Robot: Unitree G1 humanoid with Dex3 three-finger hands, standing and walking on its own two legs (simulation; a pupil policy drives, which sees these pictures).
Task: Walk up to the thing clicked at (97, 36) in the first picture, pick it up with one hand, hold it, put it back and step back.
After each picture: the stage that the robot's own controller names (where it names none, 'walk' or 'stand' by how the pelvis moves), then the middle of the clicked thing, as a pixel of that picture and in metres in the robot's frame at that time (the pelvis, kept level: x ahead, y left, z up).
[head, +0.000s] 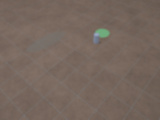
stand; (96, 38) +1.49 -0.15 -0.72
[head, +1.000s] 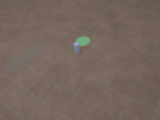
walk; (76, 47) +1.36 +0.18 -0.70
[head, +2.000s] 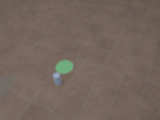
walk; (57, 78) +0.86 +0.31 -0.71
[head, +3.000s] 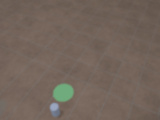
walk; (55, 109) +0.57 +0.24 -0.69
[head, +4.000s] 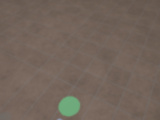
stand; out of the picture +0.46 +0.21 -0.71
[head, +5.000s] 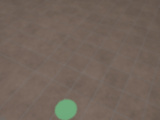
stand; out of the picture +0.42 +0.22 -0.71
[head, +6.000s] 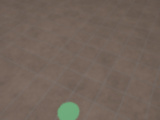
stand; out of the picture +0.42 +0.22 -0.72
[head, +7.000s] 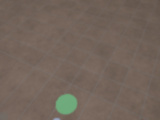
stand; out of the picture +0.43 +0.24 -0.72
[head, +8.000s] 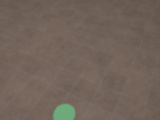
stand; out of the picture +0.39 +0.25 -0.73
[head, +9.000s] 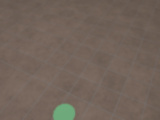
stand; out of the picture +0.40 +0.25 -0.73
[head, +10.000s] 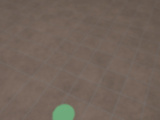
go down; out of the picture +0.39 +0.25 -0.73
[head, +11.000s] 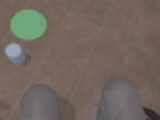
go down; (15, 54) +0.49 +0.26 -0.33
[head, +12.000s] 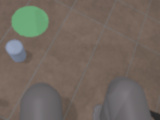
close in; (16, 51) +0.49 +0.25 -0.30
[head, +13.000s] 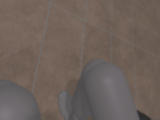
close in; out of the picture +0.47 +0.30 -0.23
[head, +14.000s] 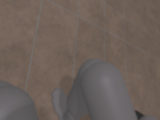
close; out of the picture +0.46 +0.30 -0.23
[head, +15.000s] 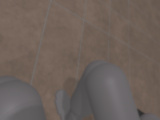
lift; out of the picture +0.42 +0.26 -0.23
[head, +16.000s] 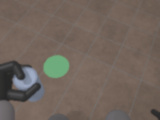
lift; (30, 85) +0.34 +0.19 -0.03
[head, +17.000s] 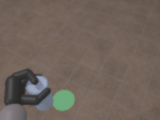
hold; (41, 93) +0.33 +0.17 -0.01
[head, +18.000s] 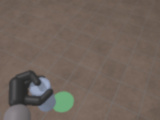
hold; (43, 95) +0.33 +0.16 -0.02
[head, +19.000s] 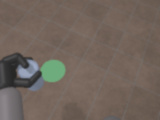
crouch; (32, 76) +0.39 +0.18 -0.07
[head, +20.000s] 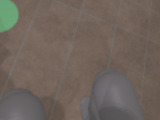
lower; out of the picture +0.57 +0.28 -0.30
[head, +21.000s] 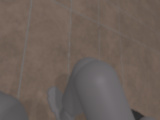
lower; out of the picture +0.54 +0.33 -0.26
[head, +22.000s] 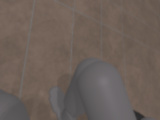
lower; out of the picture +0.53 +0.35 -0.26
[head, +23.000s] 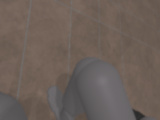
lower; out of the picture +0.53 +0.35 -0.26
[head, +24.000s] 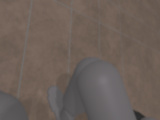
lower; out of the picture +0.53 +0.35 -0.26
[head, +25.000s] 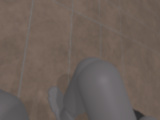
open; out of the picture +0.53 +0.35 -0.26
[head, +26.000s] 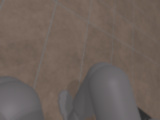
stand; out of the picture +0.53 +0.36 -0.27
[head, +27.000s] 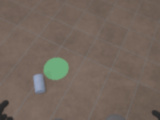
stand; (39, 83) +0.53 +0.28 -0.57
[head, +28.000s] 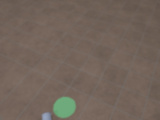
stand; out of the picture +0.49 +0.29 -0.69
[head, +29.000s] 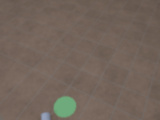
stand; out of the picture +0.49 +0.30 -0.69
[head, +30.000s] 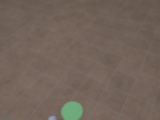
stand; out of the picture +0.50 +0.29 -0.74
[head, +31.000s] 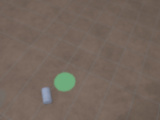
walk; (46, 95) +0.57 +0.25 -0.73
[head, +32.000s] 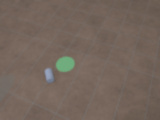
walk; (49, 75) +0.81 +0.35 -0.72
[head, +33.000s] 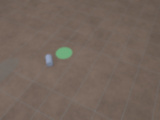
stand; (49, 60) +1.11 +0.37 -0.73
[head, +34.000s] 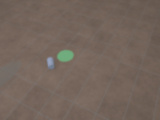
stand; (50, 63) +1.12 +0.37 -0.75
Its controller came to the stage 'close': yes
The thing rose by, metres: 0.70
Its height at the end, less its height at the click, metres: -0.02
